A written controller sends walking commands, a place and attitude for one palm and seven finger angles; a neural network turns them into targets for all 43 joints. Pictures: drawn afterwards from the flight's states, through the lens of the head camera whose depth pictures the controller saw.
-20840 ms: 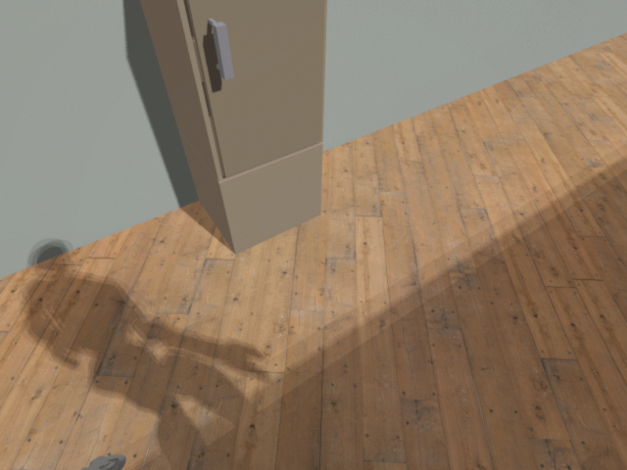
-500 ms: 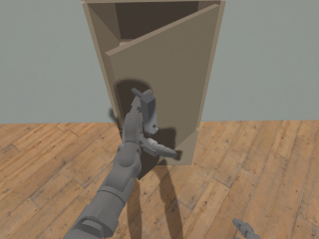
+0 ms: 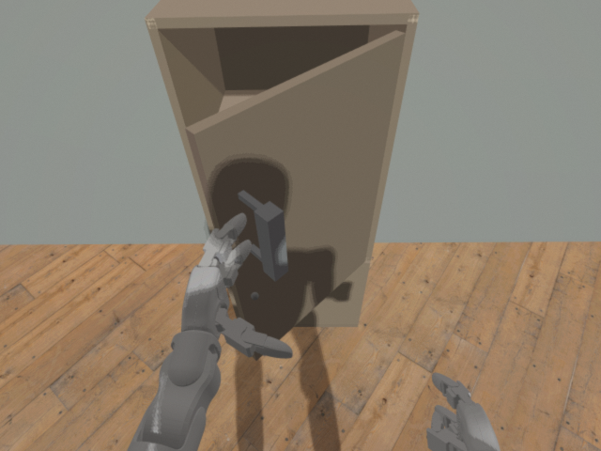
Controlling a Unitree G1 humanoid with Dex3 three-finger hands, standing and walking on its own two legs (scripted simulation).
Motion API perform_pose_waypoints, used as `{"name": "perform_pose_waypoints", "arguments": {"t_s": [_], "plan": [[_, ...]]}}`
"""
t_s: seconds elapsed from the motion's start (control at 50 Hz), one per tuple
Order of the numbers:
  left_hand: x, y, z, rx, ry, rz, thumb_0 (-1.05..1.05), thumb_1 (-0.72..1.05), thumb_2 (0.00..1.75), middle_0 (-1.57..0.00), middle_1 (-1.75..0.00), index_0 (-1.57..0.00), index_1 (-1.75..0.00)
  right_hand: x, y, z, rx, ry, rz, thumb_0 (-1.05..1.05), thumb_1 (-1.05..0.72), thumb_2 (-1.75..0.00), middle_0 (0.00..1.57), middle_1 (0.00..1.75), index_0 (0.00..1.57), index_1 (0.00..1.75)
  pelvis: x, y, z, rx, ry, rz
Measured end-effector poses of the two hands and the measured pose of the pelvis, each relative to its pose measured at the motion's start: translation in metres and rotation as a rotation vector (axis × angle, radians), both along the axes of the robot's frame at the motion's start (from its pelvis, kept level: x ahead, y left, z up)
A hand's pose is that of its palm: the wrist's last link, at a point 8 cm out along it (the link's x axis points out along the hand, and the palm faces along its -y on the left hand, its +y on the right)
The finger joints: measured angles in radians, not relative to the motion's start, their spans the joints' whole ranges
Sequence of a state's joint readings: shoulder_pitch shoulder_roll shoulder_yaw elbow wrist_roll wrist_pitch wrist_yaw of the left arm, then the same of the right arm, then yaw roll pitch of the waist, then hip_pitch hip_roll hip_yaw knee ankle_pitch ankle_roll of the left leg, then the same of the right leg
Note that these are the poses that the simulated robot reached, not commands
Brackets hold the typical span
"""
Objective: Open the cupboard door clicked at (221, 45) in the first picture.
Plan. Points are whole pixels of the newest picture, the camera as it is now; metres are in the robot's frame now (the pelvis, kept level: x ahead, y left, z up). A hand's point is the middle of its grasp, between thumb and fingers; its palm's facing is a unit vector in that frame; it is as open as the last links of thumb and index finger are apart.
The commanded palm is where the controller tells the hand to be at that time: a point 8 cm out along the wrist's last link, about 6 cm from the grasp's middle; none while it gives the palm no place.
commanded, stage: slide the hand sideways off the handle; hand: left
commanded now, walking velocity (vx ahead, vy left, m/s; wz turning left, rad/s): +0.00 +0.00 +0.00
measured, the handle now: (261, 235) +0.38 +0.09 +0.09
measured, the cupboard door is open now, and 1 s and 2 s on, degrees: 45 45 45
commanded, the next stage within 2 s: draw the hand back to the body in 0.32 s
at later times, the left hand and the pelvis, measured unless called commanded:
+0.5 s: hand (220, 326) +0.24 +0.12 +0.08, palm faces +0.02 -1.00 -0.04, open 16.3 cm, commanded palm +0.22 +0.18 +0.09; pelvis +0.00 -0.01 -0.01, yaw +2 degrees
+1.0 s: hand (142, 335) +0.21 +0.19 +0.12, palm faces +0.14 -0.97 -0.18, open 15.9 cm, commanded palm +0.18 +0.24 +0.13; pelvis +0.00 +0.00 +0.00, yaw +2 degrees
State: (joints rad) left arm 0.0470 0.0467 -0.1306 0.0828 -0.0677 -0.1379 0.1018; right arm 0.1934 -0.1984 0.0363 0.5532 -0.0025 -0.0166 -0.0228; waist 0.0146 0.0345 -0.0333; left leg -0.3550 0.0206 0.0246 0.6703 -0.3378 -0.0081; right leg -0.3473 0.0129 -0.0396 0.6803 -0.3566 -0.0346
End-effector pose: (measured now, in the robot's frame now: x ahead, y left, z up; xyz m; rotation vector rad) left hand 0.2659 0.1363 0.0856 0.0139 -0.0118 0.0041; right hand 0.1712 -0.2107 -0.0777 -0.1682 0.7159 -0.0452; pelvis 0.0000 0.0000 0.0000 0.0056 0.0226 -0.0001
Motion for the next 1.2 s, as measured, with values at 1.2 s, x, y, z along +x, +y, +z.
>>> {"name": "perform_pose_waypoints", "arguments": {"t_s": [1.2], "plan": [[-0.095, 0.129, 0.061, 0.314, -0.036, 0.287, -0.01, -0.13, 0.46, -0.17, -0.3, -0.17, -0.3, 0.011, 0.023, 0.021, -0.052, -0.086, 0.05, 0.01, -0.9, -0.9, 0.2, 0.3, 0.2, 0.3, 0.004, 0.014, 0.019, -0.015, -0.105, 0.013]]}}
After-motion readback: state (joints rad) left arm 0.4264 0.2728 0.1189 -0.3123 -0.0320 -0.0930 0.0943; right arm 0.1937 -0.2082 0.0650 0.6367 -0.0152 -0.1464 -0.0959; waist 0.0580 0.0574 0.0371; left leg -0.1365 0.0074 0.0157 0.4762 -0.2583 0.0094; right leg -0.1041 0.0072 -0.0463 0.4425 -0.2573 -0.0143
